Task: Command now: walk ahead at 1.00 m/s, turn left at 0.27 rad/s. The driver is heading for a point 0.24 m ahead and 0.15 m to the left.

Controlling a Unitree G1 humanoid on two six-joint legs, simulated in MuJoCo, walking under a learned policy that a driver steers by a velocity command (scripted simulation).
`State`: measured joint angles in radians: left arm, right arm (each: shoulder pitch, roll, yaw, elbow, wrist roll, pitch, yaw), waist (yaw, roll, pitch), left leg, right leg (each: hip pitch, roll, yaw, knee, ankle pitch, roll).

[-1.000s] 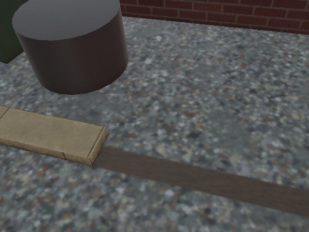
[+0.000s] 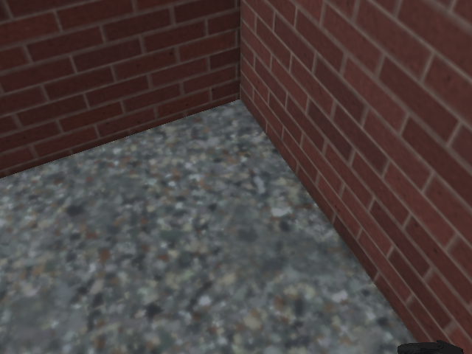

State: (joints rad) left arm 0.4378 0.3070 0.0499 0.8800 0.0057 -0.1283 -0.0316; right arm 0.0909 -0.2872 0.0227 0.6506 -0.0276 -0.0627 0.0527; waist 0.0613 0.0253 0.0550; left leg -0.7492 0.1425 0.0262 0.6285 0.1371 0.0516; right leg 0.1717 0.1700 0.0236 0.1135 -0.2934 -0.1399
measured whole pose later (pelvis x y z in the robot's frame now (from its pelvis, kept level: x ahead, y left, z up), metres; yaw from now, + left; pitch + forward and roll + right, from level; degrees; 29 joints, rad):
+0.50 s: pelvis +0.40 +0.06 +0.01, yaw +9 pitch +1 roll +3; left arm 0.06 0.28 -0.03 0.75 0.02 -0.08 -0.01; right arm 0.22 -0.29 -0.02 0.83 -0.01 -0.04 -0.01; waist -0.09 -0.06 0.08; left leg -0.08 -0.17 0.01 0.32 -0.25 0.12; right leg -0.58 -0.06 0.05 0.56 0.09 0.04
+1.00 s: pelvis +0.52 +0.13 +0.01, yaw +8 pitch -1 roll +0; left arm 0.13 0.28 -0.01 0.94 0.04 -0.04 0.04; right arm 0.12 -0.26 0.00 1.00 -0.02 0.02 -0.01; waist -0.01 0.01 0.04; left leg -0.19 -0.04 -0.07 0.52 -0.32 0.01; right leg -0.29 -0.05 0.05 0.48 -0.18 0.07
